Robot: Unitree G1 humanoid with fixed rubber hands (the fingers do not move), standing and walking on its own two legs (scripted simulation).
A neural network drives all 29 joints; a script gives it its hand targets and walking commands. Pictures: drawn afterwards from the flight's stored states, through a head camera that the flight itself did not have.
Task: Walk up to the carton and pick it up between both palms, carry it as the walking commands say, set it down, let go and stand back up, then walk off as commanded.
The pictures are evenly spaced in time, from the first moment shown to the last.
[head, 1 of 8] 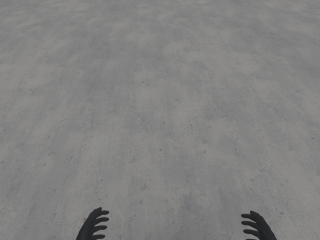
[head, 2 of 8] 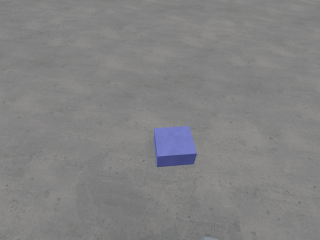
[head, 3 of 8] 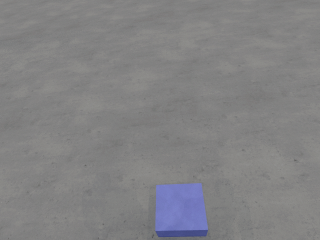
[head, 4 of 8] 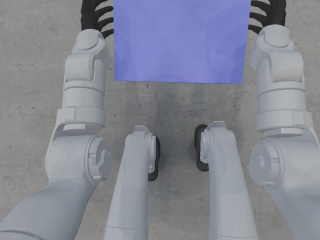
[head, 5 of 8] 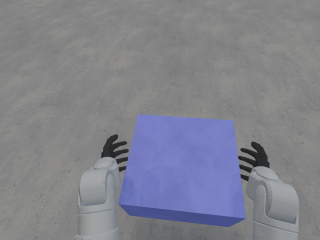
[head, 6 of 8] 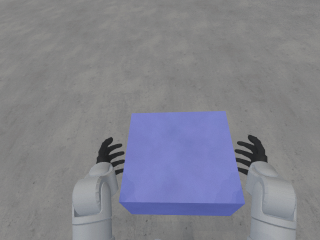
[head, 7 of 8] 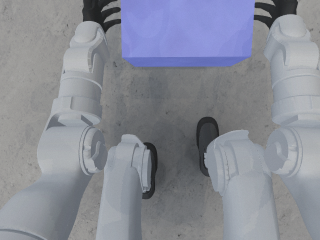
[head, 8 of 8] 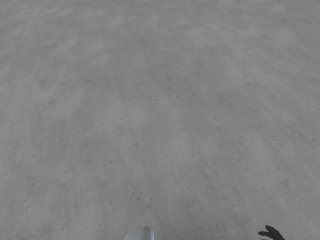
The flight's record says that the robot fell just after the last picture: no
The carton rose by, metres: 0.70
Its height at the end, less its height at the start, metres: +0.00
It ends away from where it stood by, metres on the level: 1.13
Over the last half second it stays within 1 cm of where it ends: yes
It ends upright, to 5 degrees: yes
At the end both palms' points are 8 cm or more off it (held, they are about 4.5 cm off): yes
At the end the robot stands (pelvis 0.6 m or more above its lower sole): yes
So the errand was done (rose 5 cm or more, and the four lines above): yes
